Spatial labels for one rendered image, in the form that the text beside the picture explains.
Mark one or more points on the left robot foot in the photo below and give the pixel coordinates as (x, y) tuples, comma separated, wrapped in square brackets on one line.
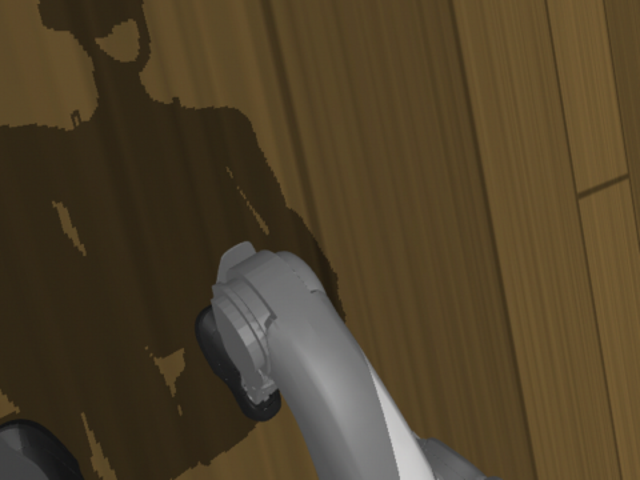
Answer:
[(42, 447)]

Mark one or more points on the right robot foot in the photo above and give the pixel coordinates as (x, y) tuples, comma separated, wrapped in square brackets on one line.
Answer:
[(211, 345)]

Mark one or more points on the right robot hand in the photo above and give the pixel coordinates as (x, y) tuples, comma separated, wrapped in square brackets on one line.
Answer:
[(446, 463)]

